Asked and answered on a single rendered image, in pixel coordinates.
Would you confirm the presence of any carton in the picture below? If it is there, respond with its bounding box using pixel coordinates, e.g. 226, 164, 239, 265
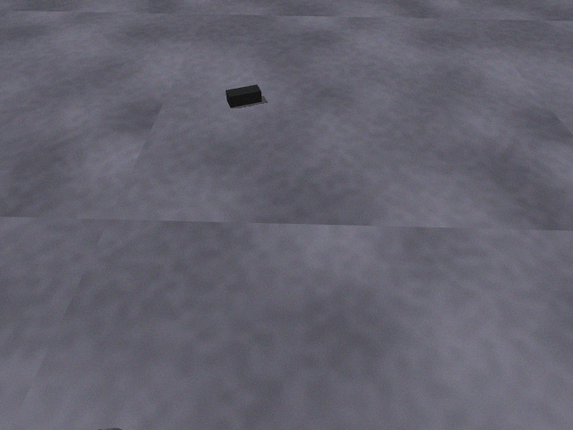
226, 85, 261, 108

